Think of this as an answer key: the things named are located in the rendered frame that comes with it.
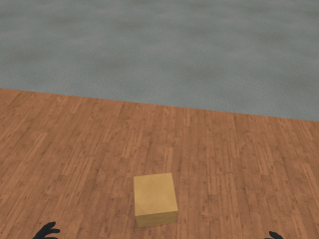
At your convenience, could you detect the carton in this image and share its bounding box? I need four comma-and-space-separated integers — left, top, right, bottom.
134, 172, 178, 228

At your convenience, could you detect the left robot hand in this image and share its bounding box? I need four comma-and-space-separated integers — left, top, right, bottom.
32, 221, 61, 239

